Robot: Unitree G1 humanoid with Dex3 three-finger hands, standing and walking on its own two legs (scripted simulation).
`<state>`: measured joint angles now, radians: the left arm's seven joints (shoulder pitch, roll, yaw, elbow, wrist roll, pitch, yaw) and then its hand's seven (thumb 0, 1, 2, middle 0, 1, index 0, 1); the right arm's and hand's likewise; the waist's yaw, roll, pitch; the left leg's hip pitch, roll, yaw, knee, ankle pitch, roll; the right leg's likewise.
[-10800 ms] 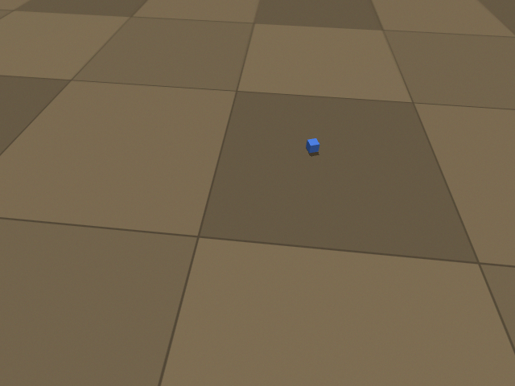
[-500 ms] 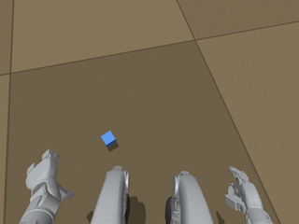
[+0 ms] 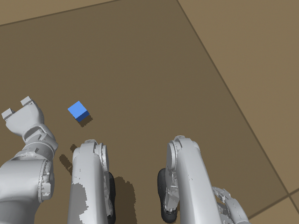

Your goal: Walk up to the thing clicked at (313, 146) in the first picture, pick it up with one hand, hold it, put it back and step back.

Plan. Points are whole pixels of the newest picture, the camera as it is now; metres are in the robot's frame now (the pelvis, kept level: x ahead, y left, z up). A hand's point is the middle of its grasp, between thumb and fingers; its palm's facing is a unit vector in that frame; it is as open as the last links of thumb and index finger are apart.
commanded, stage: rise first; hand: left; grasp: from above
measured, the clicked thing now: (79, 111) +0.49 +0.27 -0.38
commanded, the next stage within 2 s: approach in 1.24 s
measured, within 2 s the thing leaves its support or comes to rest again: neither
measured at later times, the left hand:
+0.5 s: hand (54, 118) +0.42 +0.30 -0.22, palm faces -0.31 -0.31 -0.90, open 13.6 cm
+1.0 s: hand (60, 115) +0.44 +0.30 -0.26, palm faces -0.30 -0.32 -0.90, open 13.6 cm
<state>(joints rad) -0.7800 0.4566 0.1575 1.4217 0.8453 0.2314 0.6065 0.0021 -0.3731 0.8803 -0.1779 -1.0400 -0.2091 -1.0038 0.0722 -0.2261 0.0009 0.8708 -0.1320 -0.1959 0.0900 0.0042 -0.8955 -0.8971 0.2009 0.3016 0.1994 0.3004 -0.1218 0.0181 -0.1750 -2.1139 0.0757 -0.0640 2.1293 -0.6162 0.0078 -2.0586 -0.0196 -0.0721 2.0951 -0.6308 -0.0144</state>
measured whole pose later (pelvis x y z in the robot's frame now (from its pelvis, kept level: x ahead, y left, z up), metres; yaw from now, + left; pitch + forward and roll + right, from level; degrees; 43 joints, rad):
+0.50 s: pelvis +0.01 +0.01 -0.06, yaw -1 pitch +35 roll -5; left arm -0.96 0.55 0.25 1.58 0.85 0.22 0.56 0.00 -0.46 0.93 -0.13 -1.09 -0.15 -1.06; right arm 0.15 -0.28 0.01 0.89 -0.15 -0.27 0.23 0.00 -0.91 -0.90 0.20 0.30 0.20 0.30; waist -0.19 0.04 -0.09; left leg -2.29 0.08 -0.07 2.32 -0.65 0.02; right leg -2.22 -0.02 -0.06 2.28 -0.66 0.00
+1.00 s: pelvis +0.01 +0.00 -0.08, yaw -3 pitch +34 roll -6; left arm -1.01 0.62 0.31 1.62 0.89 0.19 0.58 0.00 -0.46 0.91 -0.14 -1.06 -0.17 -1.03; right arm 0.13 -0.29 0.04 0.88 -0.18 -0.30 0.28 0.00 -0.92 -0.90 0.20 0.30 0.19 0.30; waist -0.21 0.01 -0.02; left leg -2.34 0.08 -0.11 2.41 -0.68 0.02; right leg -2.27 0.00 -0.09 2.35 -0.68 0.00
